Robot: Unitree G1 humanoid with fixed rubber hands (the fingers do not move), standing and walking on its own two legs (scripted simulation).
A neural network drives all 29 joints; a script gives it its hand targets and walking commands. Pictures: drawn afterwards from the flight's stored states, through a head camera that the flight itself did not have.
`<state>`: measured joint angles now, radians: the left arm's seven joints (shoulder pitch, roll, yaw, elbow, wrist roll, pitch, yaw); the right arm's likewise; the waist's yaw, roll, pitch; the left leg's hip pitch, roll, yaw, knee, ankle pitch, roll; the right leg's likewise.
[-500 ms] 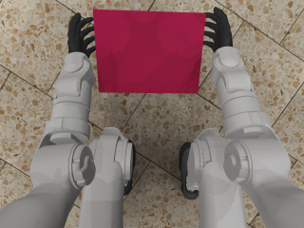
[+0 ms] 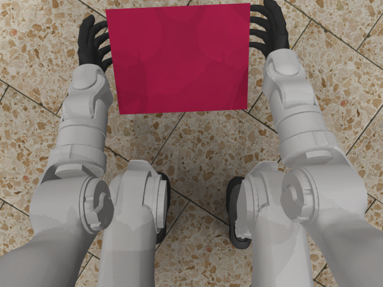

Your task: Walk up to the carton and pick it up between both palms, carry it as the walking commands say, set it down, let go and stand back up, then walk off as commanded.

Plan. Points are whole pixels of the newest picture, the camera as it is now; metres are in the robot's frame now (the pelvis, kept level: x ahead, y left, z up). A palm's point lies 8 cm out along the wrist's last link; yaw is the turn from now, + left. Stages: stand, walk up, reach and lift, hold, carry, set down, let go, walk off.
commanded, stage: set down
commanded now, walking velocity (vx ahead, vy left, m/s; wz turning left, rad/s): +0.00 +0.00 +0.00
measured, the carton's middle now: (182, 65) +0.52 +0.04 -0.25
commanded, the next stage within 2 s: none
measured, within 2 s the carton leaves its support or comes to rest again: rests again in 0.98 s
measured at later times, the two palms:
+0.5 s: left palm (93, 62) +0.50 +0.20 -0.16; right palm (274, 45) +0.53 -0.12 -0.15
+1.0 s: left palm (95, 61) +0.50 +0.20 -0.17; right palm (272, 57) +0.51 -0.13 -0.18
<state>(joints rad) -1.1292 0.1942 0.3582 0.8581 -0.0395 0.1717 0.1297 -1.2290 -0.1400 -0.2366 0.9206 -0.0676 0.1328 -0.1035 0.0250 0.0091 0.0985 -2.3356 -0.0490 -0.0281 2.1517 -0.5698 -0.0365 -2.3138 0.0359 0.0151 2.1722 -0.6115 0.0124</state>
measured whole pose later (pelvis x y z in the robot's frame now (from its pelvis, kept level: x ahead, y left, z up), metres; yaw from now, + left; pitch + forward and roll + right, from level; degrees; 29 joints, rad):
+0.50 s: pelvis +0.00 +0.00 +0.00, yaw +0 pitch +44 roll +0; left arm -1.16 0.22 0.37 0.89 -0.04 0.14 0.08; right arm -1.27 -0.16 -0.24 0.97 -0.07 0.09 -0.09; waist 0.03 0.01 0.10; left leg -2.36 -0.05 -0.03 2.15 -0.57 -0.04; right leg -2.34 0.04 0.02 2.18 -0.61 0.01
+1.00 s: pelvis +0.00 +0.00 -0.01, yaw +0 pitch +44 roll +0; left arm -1.18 0.26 0.27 0.97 -0.10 0.01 0.11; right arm -1.30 -0.21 -0.17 1.13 -0.07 0.00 -0.09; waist 0.03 0.01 0.13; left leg -2.36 -0.05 -0.03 2.16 -0.57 -0.04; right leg -2.34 0.04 0.02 2.19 -0.61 0.01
